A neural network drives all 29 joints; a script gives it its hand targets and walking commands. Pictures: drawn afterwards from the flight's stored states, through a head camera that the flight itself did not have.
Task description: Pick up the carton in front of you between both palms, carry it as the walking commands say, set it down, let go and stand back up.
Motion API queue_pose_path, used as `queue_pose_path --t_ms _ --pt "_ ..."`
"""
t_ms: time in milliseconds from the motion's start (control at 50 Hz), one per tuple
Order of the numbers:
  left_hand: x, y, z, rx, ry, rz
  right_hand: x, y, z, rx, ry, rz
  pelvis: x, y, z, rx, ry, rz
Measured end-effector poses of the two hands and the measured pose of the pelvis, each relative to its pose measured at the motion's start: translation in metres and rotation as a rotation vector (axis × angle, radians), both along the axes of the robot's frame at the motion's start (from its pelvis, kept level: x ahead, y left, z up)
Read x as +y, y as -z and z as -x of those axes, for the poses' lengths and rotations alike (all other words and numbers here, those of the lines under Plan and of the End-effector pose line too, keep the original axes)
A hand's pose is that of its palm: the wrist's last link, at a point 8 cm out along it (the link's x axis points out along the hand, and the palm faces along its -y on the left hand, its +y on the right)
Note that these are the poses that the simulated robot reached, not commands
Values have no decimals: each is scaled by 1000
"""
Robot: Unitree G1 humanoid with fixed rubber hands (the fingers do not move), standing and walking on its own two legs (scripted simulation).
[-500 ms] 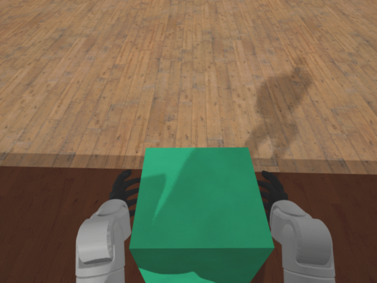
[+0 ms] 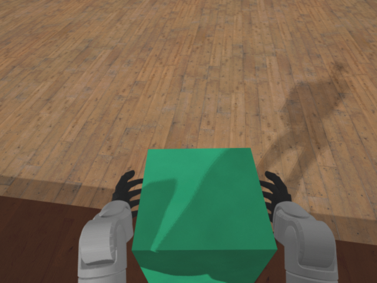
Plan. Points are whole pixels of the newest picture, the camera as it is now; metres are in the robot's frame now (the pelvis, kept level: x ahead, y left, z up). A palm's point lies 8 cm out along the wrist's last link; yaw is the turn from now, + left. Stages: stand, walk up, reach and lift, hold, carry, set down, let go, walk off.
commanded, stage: carry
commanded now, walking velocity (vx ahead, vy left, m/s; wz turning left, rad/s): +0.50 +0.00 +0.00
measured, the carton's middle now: (199, 222) +0.27 +0.01 +0.00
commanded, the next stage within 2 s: none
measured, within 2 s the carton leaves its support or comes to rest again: neither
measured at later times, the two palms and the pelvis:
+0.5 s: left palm (147, 75) +0.70 +0.16 +0.08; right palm (245, 79) +0.67 -0.13 +0.09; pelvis +0.32 +0.04 -0.01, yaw -3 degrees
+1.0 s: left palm (172, 39) +1.05 +0.11 +0.04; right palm (242, 41) +1.04 -0.19 +0.03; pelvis +0.69 -0.02 -0.12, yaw +0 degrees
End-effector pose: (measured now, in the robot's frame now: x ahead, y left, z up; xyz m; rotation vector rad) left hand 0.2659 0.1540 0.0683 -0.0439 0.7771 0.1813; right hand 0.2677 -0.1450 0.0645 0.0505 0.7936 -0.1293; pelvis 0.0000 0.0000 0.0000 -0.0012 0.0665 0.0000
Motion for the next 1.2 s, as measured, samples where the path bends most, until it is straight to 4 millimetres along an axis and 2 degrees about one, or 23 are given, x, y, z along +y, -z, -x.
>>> queue_pose_path --t_ms 80,180,300,360,420,520,640,720,800,860,900,960,1020,1100,1200 --pt "-3 -13 -51 -34 -7 -1 -3 -12 -52 -34 -4 -3 -4 -9 -47 7 11 -18" --pt "-6 -32 -133 -113 17 2 -6 -30 -126 -113 24 -5 0 -9 -111 8 28 -21" --pt "0 -43 -257 -166 83 -30 0 -45 -242 -166 16 58 14 8 -198 -2 46 -1" --pt "6 -35 -326 -163 123 -36 6 -43 -305 -161 21 91 25 26 -245 -16 56 6" --pt "8 -23 -381 -93 156 -33 10 -34 -353 -88 31 114 33 26 -278 -12 54 3" --pt "10 -15 -450 11 162 -22 11 -22 -415 16 48 95 43 9 -329 11 56 18" --pt "12 -18 -525 -16 125 10 13 -27 -494 -14 76 65 42 -1 -399 43 42 27" --pt "10 -24 -572 -73 91 21 11 -32 -546 -72 78 41 35 2 -453 50 30 17" --pt "0 -28 -624 -129 78 15 1 -31 -601 -128 77 22 25 17 -516 45 14 -8" --pt "-15 -22 -672 -154 87 9 -15 -21 -645 -152 76 29 15 37 -568 33 0 -32" --pt "-27 -12 -707 -169 96 0 -26 -10 -679 -167 70 37 6 57 -606 16 -3 -47" --pt "-39 10 -758 -186 91 -40 -39 16 -738 -186 37 32 -9 96 -666 -25 2 -59" --pt "-41 42 -799 -144 70 -79 -41 50 -793 -146 -15 28 -22 123 -704 -20 14 -35" --pt "-38 88 -833 2 27 -63 -38 90 -840 -2 -59 32 -38 123 -744 -2 20 -34" --pt "-42 113 -884 50 -15 -32 -42 117 -894 48 -50 9 -52 115 -799 25 20 -40"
